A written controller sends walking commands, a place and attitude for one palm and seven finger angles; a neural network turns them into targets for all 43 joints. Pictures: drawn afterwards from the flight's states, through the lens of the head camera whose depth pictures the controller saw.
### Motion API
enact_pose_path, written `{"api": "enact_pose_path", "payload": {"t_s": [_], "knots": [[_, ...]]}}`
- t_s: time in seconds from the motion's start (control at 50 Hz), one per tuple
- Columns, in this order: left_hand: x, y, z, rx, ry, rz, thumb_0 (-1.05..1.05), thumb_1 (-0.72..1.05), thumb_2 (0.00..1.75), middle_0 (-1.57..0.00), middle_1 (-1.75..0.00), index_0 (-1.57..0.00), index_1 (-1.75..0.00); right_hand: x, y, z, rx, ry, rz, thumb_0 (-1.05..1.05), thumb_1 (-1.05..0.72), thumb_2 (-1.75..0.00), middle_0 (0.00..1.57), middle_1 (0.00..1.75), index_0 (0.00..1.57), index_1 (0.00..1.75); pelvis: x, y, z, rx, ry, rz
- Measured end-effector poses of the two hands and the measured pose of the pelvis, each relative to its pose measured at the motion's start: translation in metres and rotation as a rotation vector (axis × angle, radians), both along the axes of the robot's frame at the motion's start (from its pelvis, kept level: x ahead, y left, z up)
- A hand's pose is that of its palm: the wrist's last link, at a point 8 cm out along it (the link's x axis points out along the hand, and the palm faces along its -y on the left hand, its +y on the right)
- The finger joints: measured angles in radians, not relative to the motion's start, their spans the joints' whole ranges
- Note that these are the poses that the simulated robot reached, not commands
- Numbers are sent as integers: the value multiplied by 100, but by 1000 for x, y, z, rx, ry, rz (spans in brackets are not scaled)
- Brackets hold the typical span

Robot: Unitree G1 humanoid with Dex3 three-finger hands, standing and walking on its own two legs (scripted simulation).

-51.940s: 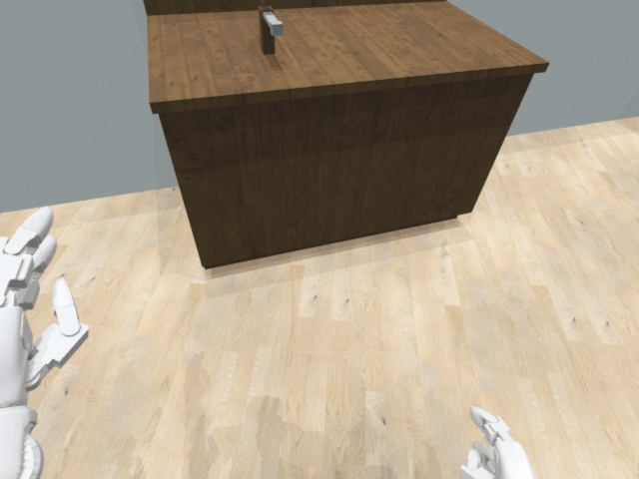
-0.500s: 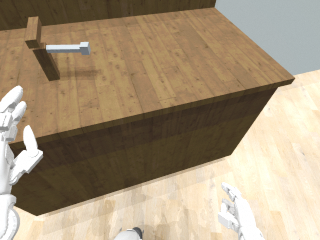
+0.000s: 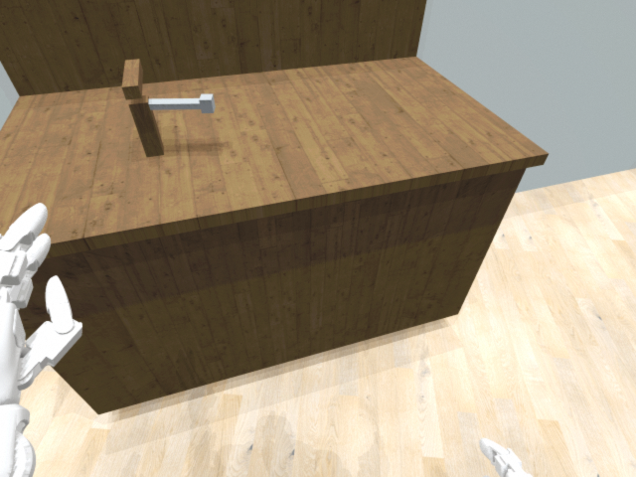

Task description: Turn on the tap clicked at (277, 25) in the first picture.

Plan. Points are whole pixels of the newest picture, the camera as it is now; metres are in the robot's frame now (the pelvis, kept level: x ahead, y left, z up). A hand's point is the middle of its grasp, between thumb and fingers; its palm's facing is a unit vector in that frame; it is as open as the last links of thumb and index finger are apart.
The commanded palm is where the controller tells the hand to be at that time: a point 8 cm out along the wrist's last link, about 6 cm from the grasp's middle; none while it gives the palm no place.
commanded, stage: stop stepping back and stand still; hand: left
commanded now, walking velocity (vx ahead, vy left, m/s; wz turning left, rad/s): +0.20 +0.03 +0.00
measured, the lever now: (207, 103) +0.76 +0.26 +0.13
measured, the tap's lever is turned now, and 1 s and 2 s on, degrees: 76 76 76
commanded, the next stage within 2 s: stand and check the lever's angle in 0.64 s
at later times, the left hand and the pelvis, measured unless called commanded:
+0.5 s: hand (70, 426) +0.12 +0.20 +0.17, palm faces +0.41 -0.84 -0.36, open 7.5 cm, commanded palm +0.08 +0.25 +0.19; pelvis -0.07 -0.04 +0.01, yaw +1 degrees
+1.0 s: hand (50, 386) +0.15 +0.23 +0.18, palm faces +0.46 -0.81 -0.36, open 7.5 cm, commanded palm +0.11 +0.26 +0.19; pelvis -0.04 -0.02 +0.01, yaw +2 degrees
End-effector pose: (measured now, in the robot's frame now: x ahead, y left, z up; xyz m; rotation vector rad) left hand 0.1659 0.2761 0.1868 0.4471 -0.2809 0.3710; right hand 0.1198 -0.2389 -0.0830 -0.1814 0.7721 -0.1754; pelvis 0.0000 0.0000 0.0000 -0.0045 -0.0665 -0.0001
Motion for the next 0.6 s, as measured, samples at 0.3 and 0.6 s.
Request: {"api": "enact_pose_path", "payload": {"t_s": [0.3,0.6], "knots": [[-39,-10,5,-7,-15,2,2,89,90,-21,-30,-21,-30,-47,8,4,61,-80,-8,2,-91,-90,20,30,20,30,-52,-13,2,27,0,-16],[-81,-32,5,-13,41,39,2,88,89,-22,-30,-21,-30,-57,-46,16,-55,-10,23,2,-91,-90,20,30,20,30,-69,-37,15,57,39,29]]}}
